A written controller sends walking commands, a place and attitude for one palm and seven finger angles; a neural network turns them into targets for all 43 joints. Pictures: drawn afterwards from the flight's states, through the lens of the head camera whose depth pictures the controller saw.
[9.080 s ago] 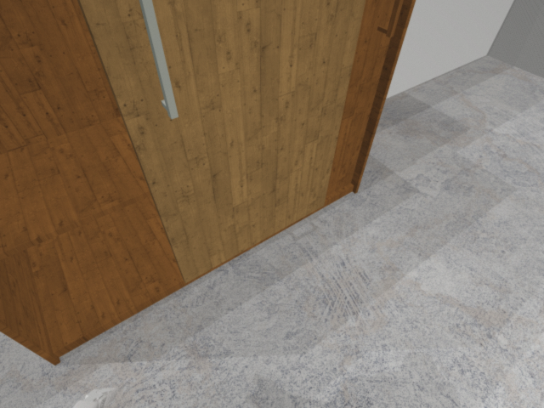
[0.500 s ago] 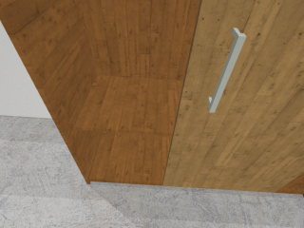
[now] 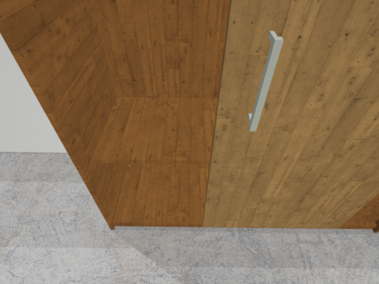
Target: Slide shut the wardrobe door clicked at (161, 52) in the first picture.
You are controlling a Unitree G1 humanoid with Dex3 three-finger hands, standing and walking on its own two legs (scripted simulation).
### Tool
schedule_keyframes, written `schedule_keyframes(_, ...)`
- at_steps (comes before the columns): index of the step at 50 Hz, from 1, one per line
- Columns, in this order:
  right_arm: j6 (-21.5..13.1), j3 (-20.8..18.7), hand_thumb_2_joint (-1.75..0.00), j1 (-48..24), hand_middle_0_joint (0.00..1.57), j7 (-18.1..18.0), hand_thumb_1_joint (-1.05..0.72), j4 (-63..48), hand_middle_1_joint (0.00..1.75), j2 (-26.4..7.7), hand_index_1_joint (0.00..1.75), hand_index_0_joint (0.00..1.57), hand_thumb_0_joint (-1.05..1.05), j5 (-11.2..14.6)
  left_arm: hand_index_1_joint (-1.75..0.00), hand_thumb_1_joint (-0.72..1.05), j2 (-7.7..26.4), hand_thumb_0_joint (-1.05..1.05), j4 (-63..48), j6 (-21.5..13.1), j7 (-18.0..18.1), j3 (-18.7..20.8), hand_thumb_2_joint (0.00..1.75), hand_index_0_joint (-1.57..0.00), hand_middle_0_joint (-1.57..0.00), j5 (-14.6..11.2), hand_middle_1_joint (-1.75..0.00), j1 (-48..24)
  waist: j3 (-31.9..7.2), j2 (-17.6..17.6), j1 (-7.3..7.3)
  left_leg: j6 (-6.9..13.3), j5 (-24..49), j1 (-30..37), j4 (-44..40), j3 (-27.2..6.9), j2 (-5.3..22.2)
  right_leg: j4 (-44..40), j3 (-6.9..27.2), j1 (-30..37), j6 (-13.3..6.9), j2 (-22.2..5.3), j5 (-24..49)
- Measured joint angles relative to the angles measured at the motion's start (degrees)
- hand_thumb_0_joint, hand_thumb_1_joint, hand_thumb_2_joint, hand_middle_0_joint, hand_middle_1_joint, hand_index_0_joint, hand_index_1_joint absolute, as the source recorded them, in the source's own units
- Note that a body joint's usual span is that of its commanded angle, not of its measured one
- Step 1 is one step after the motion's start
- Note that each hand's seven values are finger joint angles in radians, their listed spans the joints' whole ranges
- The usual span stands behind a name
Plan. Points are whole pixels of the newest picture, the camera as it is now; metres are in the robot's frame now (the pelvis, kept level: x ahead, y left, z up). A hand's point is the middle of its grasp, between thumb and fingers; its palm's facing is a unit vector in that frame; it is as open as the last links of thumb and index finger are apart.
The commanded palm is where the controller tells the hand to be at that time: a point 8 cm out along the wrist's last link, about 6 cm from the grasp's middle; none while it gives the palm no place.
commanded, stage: come to a stop and stand still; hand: right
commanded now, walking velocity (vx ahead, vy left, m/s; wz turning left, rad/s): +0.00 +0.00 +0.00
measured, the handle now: (261, 86) +0.53 -0.14 +0.17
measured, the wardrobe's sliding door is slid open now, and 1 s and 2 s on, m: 0.48 0.48 0.48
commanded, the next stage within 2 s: look again from close up in 0.40 s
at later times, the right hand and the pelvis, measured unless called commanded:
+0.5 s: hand out of the picture -0.03 -0.17 -0.18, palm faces +0.08 +0.99 -0.15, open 7.4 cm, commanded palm none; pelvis +0.00 -0.02 +0.00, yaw +0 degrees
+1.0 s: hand out of the picture -0.02 -0.17 -0.18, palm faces +0.07 +0.99 -0.15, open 7.4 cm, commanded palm none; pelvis +0.01 -0.01 +0.00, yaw +0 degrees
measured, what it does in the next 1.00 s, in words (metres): stands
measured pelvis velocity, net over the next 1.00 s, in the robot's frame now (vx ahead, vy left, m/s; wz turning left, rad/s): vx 0.01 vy -0.01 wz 0.00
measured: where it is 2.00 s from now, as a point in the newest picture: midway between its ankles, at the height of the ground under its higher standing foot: outside the picture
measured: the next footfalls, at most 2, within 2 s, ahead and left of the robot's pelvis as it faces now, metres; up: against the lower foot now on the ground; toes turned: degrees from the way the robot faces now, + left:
none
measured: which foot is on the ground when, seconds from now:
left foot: down 0.00-1.00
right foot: down 0.00-1.00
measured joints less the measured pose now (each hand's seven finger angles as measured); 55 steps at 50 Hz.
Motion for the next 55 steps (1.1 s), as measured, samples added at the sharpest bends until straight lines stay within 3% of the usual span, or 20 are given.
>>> schedule_keyframes(24, -0.1, -0.4, -0.90, 0.9, 0.20, -0.4, -0.91, -1.1, 0.29, 1.1, 0.30, 0.20, 0.01, -0.2, -0.30, 0.91, -1.4, 0.00, -0.8, -0.6, 0.1, 0.4, 0.90, -0.20, -0.19, 0.0, -0.30, 1.3, -0.9, 0.5, -0.26, -1.4, 0.2, -2.3, 0.9, -0.7, 1.6, 0.6, -0.6, -2.2, -1.5, 1.6, 0.2)
schedule_keyframes(55, -0.4, -0.3, -0.90, -0.2, 0.20, -0.4, -0.90, -1.0, 0.29, 1.1, 0.30, 0.20, 0.01, -0.2, -0.30, 0.91, -0.9, 0.00, -0.4, -0.8, 0.3, 0.4, 0.90, -0.20, -0.19, -0.1, -0.30, -1.0, 0.0, 0.4, -0.43, -1.2, -0.6, -0.6, 0.1, -0.8, 1.1, -0.4, -0.7, -0.3, -1.2, 1.1, -0.6)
